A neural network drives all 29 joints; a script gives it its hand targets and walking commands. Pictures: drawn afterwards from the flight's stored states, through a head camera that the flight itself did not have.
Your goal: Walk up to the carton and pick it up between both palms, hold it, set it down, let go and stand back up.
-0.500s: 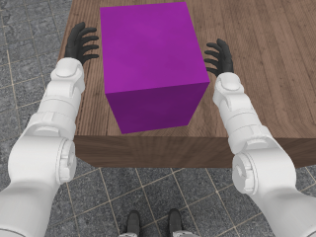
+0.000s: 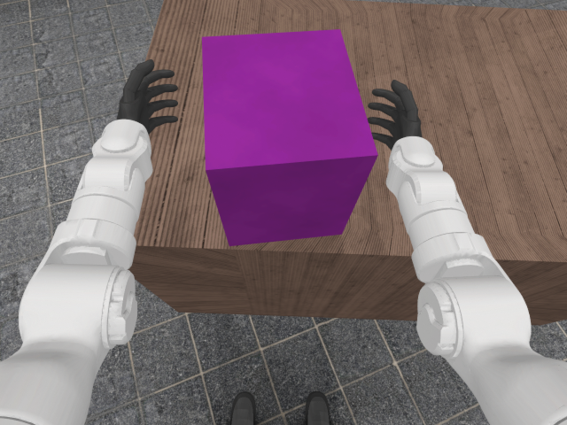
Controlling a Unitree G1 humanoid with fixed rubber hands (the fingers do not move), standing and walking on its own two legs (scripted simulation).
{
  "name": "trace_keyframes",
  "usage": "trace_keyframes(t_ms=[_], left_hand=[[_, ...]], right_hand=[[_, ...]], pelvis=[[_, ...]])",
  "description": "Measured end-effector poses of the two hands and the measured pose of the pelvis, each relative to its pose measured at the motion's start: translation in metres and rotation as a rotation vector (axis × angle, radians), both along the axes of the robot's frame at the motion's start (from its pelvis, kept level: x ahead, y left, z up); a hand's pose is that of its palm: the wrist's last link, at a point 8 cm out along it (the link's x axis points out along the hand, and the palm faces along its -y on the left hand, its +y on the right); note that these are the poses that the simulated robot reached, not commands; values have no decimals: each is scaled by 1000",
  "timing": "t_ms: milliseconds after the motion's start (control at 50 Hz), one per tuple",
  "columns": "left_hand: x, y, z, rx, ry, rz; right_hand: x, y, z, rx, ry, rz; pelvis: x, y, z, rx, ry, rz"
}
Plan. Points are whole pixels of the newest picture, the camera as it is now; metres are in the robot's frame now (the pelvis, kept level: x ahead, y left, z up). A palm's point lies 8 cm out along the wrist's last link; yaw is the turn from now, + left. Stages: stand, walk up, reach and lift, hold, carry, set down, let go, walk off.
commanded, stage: set down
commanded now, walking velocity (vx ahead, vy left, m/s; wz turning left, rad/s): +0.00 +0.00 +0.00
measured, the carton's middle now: (279, 147) +0.52 +0.03 -0.01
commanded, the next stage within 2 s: none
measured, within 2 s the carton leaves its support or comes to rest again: neither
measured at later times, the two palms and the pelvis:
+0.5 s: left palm (140, 123) +0.46 +0.20 +0.11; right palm (403, 145) +0.45 -0.13 +0.09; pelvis -0.02 +0.01 +0.00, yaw +0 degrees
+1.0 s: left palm (139, 206) +0.38 +0.22 +0.02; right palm (400, 214) +0.39 -0.15 +0.01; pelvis +0.00 +0.00 +0.00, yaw +0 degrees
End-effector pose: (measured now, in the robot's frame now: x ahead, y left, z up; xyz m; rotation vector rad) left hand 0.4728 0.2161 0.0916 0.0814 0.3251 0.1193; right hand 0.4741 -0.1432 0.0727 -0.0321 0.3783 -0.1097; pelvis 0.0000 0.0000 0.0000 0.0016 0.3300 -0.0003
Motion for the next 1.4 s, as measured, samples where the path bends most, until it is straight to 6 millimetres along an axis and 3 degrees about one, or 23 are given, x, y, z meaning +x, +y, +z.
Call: trace_keyframes(t_ms=[180,340,520,640,740,940,1040,1120,1300,1400], left_hand=[[-21,4,-10,-9,28,0],[-22,-2,-4,-14,-4,-15],[-14,-15,17,-7,-45,-49],[-17,-18,18,-4,-43,-58],[-30,-15,2,-7,-16,-54],[-77,-3,-56,-24,33,-18],[-93,1,-69,-33,14,-7],[-94,2,-63,-37,-35,-15],[-77,0,-19,-31,-128,-53],[-68,0,-8,-27,-106,-66]], right_hand=[[-20,11,-9,0,32,7],[-25,13,-4,0,1,-17],[-22,9,17,5,-50,-27],[-25,3,19,10,-59,-21],[-35,-2,4,8,-34,-6],[-76,-4,-52,14,24,13],[-88,-2,-62,10,2,13],[-87,1,-53,8,-50,16],[-72,10,-12,3,-132,38],[-68,9,-6,-1,-105,35]], pelvis=[[-18,1,-2,0,-30,9],[-28,3,-5,-3,-39,12],[-23,7,-3,-5,-66,1],[-12,8,0,-5,-99,-6],[-3,7,3,-5,-129,-7],[1,1,3,-3,-148,1],[-4,0,1,-3,-132,7],[-9,0,-1,-4,-119,10],[-13,3,-3,-4,-129,3],[-9,6,-1,-3,-152,-3]])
